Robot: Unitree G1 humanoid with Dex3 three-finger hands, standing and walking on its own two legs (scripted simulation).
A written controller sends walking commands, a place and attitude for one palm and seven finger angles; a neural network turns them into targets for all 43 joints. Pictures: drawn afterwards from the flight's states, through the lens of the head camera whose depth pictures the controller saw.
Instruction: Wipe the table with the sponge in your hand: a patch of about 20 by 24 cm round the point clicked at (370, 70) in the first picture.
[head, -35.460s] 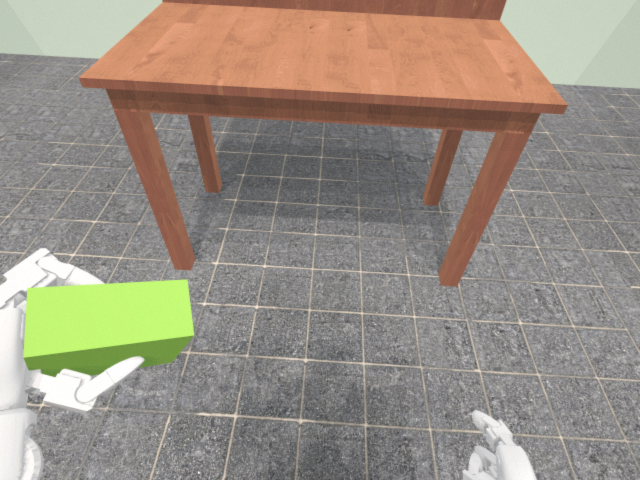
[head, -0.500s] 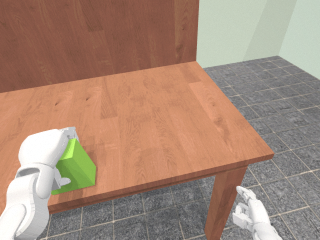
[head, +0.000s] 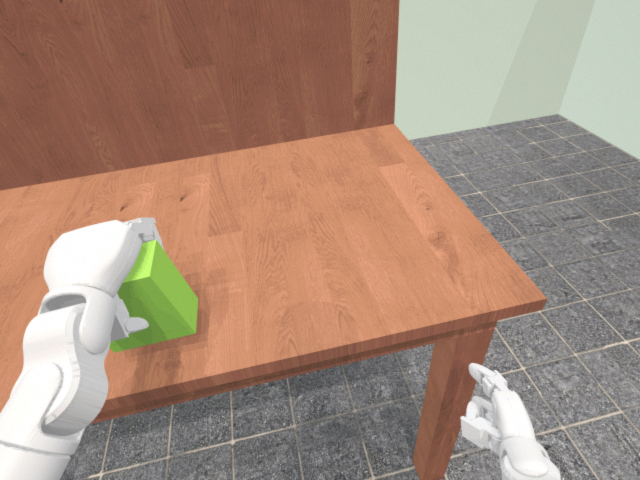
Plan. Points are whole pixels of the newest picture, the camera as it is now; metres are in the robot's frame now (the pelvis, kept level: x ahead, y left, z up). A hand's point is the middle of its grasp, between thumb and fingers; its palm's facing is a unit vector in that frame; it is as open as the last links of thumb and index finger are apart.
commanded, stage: lift the sponge slowly off the table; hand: left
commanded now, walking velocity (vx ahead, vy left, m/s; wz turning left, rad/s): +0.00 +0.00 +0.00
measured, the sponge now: (142, 308) +0.25 +0.28 +0.12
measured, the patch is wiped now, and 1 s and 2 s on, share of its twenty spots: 0.95 0.95 0.95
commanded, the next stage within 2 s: bring the sponge back beside the body in 0.84 s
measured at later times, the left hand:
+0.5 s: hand (115, 259) +0.25 +0.28 +0.21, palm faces +0.25 -0.09 -0.96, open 9.7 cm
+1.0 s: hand (119, 240) +0.27 +0.28 +0.22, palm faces +0.25 -0.10 -0.96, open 9.7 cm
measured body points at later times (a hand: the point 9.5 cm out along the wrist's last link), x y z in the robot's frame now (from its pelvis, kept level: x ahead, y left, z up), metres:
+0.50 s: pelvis -0.01 +0.00 +0.00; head -0.05 -0.05 +0.44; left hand +0.23 +0.28 +0.26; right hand +0.26 -0.18 -0.06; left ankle +0.06 +0.13 -0.74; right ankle +0.01 -0.11 -0.74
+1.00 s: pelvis -0.01 +0.00 +0.00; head -0.04 -0.05 +0.44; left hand +0.25 +0.28 +0.27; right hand +0.26 -0.19 -0.06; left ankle +0.06 +0.13 -0.74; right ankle +0.01 -0.11 -0.74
